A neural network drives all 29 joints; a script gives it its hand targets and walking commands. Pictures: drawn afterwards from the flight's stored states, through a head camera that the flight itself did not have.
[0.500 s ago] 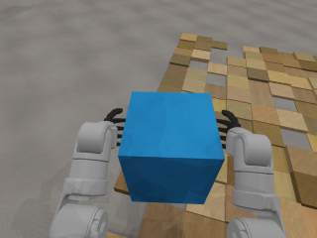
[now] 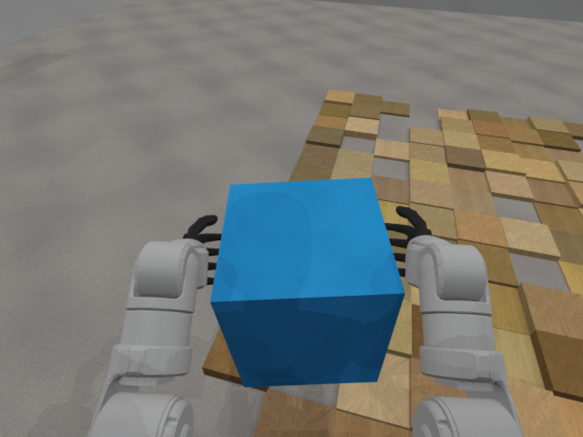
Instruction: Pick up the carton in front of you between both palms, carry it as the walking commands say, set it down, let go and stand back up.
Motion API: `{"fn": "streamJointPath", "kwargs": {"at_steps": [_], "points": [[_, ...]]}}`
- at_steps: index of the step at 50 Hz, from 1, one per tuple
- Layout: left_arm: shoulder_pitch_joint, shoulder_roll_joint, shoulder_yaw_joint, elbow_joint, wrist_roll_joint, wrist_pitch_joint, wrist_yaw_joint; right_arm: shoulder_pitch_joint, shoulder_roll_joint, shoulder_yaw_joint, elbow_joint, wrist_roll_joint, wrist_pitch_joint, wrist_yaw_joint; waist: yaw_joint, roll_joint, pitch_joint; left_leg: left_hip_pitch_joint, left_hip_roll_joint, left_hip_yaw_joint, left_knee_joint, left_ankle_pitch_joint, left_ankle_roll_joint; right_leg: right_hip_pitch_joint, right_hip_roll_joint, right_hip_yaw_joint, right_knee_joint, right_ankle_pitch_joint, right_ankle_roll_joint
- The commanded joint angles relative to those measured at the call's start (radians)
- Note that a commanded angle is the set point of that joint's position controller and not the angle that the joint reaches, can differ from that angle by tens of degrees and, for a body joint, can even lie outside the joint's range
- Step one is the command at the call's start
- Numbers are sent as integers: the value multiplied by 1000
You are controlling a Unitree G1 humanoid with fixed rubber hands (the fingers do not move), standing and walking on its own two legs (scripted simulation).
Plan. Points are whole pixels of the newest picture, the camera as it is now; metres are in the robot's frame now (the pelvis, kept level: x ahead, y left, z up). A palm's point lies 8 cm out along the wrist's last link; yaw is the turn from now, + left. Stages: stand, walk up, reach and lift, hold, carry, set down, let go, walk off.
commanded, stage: carry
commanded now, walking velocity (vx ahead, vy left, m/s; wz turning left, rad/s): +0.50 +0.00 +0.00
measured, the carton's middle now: (305, 285) +0.35 +0.00 +0.04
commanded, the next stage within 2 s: none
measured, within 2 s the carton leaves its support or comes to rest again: neither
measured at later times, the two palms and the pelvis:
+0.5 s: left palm (214, 162) +0.51 +0.16 +0.16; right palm (395, 147) +0.52 -0.14 +0.19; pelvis +0.15 +0.00 +0.00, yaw +0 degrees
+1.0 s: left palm (257, 135) +0.77 +0.12 +0.07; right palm (378, 125) +0.81 -0.17 +0.09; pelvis +0.45 -0.05 -0.01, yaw +2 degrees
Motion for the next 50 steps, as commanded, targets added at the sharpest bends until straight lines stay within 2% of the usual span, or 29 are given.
{"fn": "streamJointPath", "kwargs": {"at_steps": [1, 3, 4, 6, 9, 10, 12, 16, 18, 19, 20, 21, 22, 23, 24, 28, 30, 33, 34, 36, 38, 39, 40, 42, 43, 44, 45, 48, 50], "points": [[-788, -1112, -545, -73, -438, -68, -251, -655, 1055, 594, -66, 409, -1, 247, -2, -134, -268, -39, 48, -22, 33, -378, -24, 252, -136, 206, -336, -194, -90], [-822, -1096, -508, -110, -405, -85, -260, -878, 1125, 663, -185, 468, -6, 238, 37, -377, -174, -333, -23, -52, 271, -273, -31, 348, -303, 542, -501, -267, -190], [-977, -1086, -561, -209, -467, -81, -246, -841, 1109, 652, -150, 498, -1, 234, 50, -227, -151, -376, -2, -80, 381, -256, -23, 366, -302, 540, -485, -175, -219], [-970, -1041, -592, -275, -481, -76, -219, -817, 1108, 623, -150, 502, 22, 220, 32, -112, -239, -354, -12, -62, 319, -228, -25, 455, -268, 392, -414, 43, -208], [-866, -990, -546, -262, -466, -31, -201, -742, 1029, 621, -148, 506, 47, 192, 42, -161, -270, -362, -46, -34, 194, -125, -20, 555, -212, 313, -328, 338, -178], [-882, -979, -552, -255, -481, -21, -197, -721, 1022, 634, -122, 509, 61, 189, 57, -211, -328, -338, -27, -59, 174, -84, -10, 579, -234, 290, -328, 329, -181], [-1001, -978, -578, -435, -515, -10, -197, -795, 1050, 593, -190, 512, 79, 180, 36, -139, -342, -290, -70, -11, 127, -94, -15, 605, -216, 298, -309, 389, -180], [-916, -927, -526, -278, -448, 50, -185, -753, 968, 581, -168, 483, 127, 184, 41, -250, -275, -160, -61, 7, -52, 10, -13, 468, -208, 222, -315, 282, -157], [-947, -927, -538, -238, -450, 66, -196, -793, 964, 543, -117, 475, 142, 187, -32, -90, -365, 175, -42, 4, -181, 48, 5, 339, -126, 77, -85, 293, -102], [-954, -942, -511, -234, -463, 74, -201, -732, 962, 537, -57, 483, 147, 198, -60, 34, -427, 406, 104, -164, -179, -6, 63, 141, -95, 27, 58, 198, -64], [-1060, -949, -545, -252, -469, 77, -202, -731, 938, 505, -5, 450, 139, 201, -84, 286, -403, 607, 262, -395, -154, 112, 149, -175, 0, -38, 238, 1, -19], [-1144, -952, -573, -334, -496, 75, -203, -768, 978, 486, -53, 451, 132, 211, -81, 345, -384, 706, 275, -518, -160, 141, 200, -364, 40, 23, 315, -200, -21], [-1149, -998, -594, -348, -519, 81, -203, -821, 989, 515, -119, 475, 135, 225, -87, 309, -384, 750, 300, -512, -127, 284, 220, -450, 45, 34, 413, -217, -19], [-1102, -1002, -546, -224, -458, 84, -198, -805, 1016, 485, -10, 462, 150, 227, -114, 191, -318, 705, 324, -531, -139, 321, 242, -520, 14, 44, 410, -220, -15], [-1040, -1073, -542, -169, -478, 74, -198, -867, 1019, 526, -143, 483, 131, 227, -119, 79, -372, 695, 293, -471, -126, 371, 218, -435, 20, 51, 304, -198, -29], [-976, -1101, -486, -127, -412, 38, -182, -900, 1098, 544, -135, 525, 110, 262, -107, 191, -355, 604, 230, -307, -159, 399, 134, -417, 18, -36, 254, 26, -21], [-916, -1087, -476, -142, -374, 13, -189, -826, 1135, 574, -74, 534, 100, 285, -74, 136, -315, 557, 205, -261, -222, 331, 118, -380, -9, -25, 244, 110, -27], [-1022, -1132, -524, -219, -392, -26, -185, -842, 1197, 535, -62, 525, 66, 304, -69, 215, -269, 510, 129, -147, -238, 331, 79, -273, 2, -51, 10, 329, -19], [-919, -1140, -519, -149, -362, -29, -186, -886, 1200, 577, -118, 540, 47, 300, -84, 153, -214, 407, 110, -86, -232, 358, 66, -207, 29, -110, -71, 418, -26], [-945, -1091, -518, -230, -351, -53, -191, -825, 1225, 615, -78, 535, 24, 298, -77, 78, -279, 426, 129, -95, -159, 633, 56, 6, 85, -185, -190, 485, -52], [-803, -1127, -536, -163, -363, -63, -208, -675, 1184, 609, -50, 494, 19, 303, -16, 156, -354, 436, 110, -11, 20, 791, 25, 198, 80, -168, -203, 432, -76], [-850, -1131, -597, -240, -403, -72, -216, -678, 1197, 628, -86, 517, 10, 298, -5, 175, -378, 402, 73, 24, 150, 737, -7, 289, 61, -151, -239, 481, -71], [-818, -1089, -548, -207, -372, -78, -228, -711, 1176, 642, -56, 506, 5, 291, 38, 38, -398, 271, 56, -10, 309, 615, -31, 441, 9, -89, -280, 486, -69], [-822, -1058, -544, -182, -352, -99, -240, -604, 1208, 638, 28, 439, -5, 286, 43, -313, -443, -247, -105, -85, 707, -262, -58, 780, -333, 479, -243, 679, -192], [-729, -1067, -569, -135, -360, -102, -245, -619, 1167, 611, 15, 444, -13, 280, 39, -217, -460, -361, -97, -128, 799, -277, -26, 830, -347, 543, -288, 521, -258], [-827, -1083, -622, -259, -387, -117, -251, -614, 1213, 649, -34, 439, -25, 270, 21, -186, -442, -401, -48, -149, 862, -207, -6, 776, -346, 509, -324, 483, -240], [-901, -1163, -680, -294, -471, -129, -260, -635, 1226, 655, -113, 454, -36, 259, 35, -51, -434, -351, -5, -161, 792, -143, 3, 719, -292, 395, -325, 470, -213], [-878, -1141, -660, -311, -495, -127, -273, -583, 1160, 691, -103, 433, -43, 228, 26, -130, -356, -248, 4, -85, 567, -89, -4, 471, -222, 234, -406, 397, -160], [-906, -1156, -678, -390, -530, -134, -274, -657, 1153, 732, -248, 453, -63, 199, 31, -129, -366, -286, -16, -74, 531, -64, 4, 512, -227, 256, -384, 553, -122]]}}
